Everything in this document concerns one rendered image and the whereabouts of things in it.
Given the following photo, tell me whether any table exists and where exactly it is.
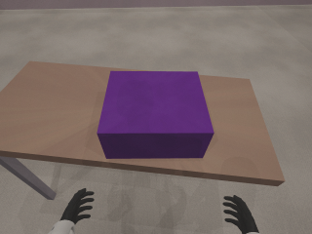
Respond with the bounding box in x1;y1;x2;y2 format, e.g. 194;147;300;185
0;60;285;200

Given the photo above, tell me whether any left robot forearm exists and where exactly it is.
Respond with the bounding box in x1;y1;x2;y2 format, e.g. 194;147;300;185
48;219;75;234

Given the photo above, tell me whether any robot left hand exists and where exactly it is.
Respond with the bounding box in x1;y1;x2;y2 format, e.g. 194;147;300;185
60;188;95;224

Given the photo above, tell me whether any carton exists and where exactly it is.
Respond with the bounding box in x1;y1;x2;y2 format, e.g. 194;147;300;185
97;71;215;159

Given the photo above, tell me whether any robot right hand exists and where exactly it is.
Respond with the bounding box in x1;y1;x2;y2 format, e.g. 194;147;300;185
222;195;259;234

